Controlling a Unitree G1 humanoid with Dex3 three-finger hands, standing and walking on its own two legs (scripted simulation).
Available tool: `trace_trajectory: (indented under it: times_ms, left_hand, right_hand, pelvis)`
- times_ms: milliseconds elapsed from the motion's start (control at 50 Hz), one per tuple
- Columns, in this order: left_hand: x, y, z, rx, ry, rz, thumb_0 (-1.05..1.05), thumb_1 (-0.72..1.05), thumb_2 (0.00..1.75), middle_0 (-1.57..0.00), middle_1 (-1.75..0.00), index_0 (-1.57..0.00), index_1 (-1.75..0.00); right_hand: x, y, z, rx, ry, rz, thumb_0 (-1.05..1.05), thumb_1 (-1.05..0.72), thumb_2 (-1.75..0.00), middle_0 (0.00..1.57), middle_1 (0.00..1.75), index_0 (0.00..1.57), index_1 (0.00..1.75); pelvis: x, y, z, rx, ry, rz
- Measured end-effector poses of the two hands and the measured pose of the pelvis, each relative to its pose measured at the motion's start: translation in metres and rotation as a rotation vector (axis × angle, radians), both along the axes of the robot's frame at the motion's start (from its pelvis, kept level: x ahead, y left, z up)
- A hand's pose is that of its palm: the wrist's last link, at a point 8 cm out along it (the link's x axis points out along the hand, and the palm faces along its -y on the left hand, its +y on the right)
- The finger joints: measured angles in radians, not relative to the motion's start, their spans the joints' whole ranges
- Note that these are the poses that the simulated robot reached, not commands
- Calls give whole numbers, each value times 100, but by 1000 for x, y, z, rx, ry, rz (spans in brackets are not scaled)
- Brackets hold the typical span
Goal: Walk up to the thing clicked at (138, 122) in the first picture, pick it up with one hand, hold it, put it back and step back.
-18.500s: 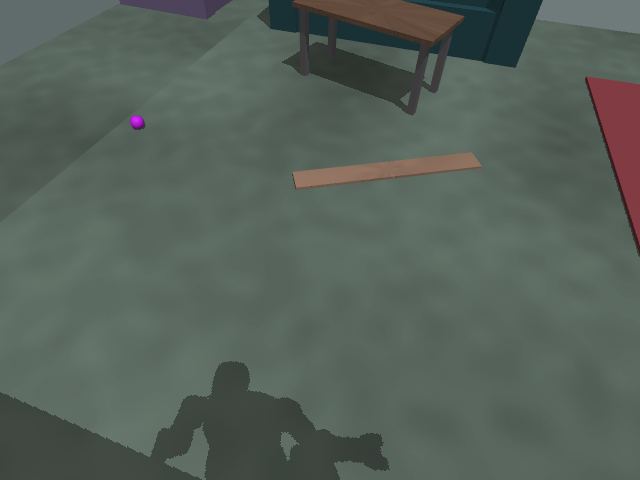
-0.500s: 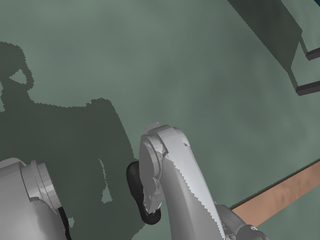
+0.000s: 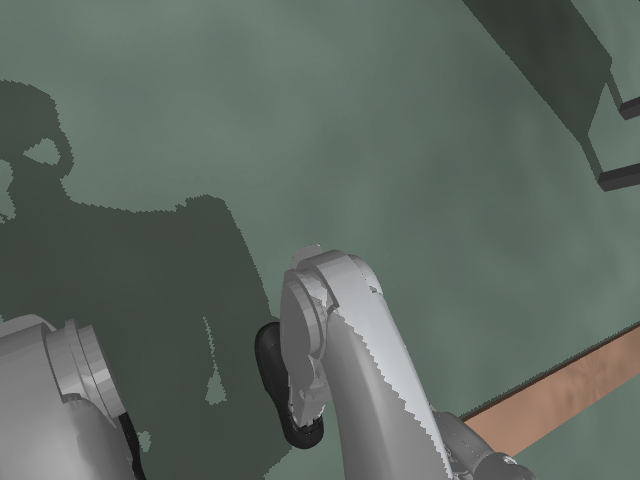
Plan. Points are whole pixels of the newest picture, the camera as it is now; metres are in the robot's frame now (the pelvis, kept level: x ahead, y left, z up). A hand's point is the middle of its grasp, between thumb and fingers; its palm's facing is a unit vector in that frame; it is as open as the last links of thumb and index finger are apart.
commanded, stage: settle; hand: left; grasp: from above
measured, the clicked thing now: out of the picture +0.44 +0.36 -0.26
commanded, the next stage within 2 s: lift in 0.68 s
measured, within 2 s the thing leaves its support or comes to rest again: leaves its support in 0.10 s
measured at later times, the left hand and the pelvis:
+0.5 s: hand out of the picture +0.42 +0.37 -0.14, palm faces -0.44 -0.12 -0.89, open 8.1 cm; pelvis +0.00 +0.00 +0.02, yaw +4 degrees
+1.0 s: hand out of the picture +0.41 +0.36 -0.09, palm faces -0.45 -0.13 -0.89, open 8.1 cm; pelvis -0.01 +0.00 +0.05, yaw +6 degrees
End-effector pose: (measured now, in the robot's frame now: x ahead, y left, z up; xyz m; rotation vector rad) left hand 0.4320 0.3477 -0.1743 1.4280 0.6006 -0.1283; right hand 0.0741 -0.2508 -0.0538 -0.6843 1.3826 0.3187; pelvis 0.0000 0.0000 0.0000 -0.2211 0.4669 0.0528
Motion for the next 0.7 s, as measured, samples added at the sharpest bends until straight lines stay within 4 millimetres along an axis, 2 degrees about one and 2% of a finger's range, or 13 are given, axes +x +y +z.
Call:
trace_trajectory:
  times_ms: [140, 360, 460, 700]
  left_hand:
    - [2, 3, 12, 3, -46, -10, -4, 15, 39, -61, -69, -88, -62]
    - [-4, 21, 61, 50, -31, 22, -3, 15, 39, -62, -66, -88, -62]
    - [-7, 21, 81, 46, 4, 11, -3, 14, 40, -63, -65, -88, -62]
    - [-9, 13, 112, 29, 18, -42, -3, 12, 44, -63, -65, -88, -64]
  right_hand:
    - [1, 1, -1, 8, 0, -38, 1, -91, -90, 20, 30, 20, 30]
    - [23, -1, -11, 48, -60, -124, 1, -91, -90, 20, 30, 20, 30]
    - [28, -2, -12, 57, -77, -156, 1, -91, -90, 20, 30, 20, 30]
    - [17, -12, -1, 7, -68, -220, 1, -91, -90, 20, 30, 20, 30]
  pelvis:
    - [2, 0, 2, 0, 22, 7]
    - [2, 0, 11, 20, 70, 32]
    - [0, -1, 18, 33, 81, 43]
    - [-6, -5, 33, 51, 83, 58]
